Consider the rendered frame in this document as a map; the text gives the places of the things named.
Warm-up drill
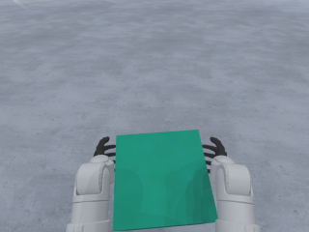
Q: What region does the left robot hand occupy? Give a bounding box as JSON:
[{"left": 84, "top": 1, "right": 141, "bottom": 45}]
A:
[{"left": 94, "top": 136, "right": 116, "bottom": 172}]

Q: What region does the robot right forearm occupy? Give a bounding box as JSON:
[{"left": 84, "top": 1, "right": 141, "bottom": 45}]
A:
[{"left": 210, "top": 155, "right": 261, "bottom": 232}]

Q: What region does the right robot hand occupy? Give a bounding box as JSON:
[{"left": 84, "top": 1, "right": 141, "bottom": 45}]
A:
[{"left": 202, "top": 137, "right": 227, "bottom": 174}]

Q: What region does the robot left forearm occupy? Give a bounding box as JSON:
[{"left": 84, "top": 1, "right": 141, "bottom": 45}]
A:
[{"left": 66, "top": 155, "right": 115, "bottom": 232}]

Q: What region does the carton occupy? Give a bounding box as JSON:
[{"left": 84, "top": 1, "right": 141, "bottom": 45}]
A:
[{"left": 113, "top": 130, "right": 218, "bottom": 231}]

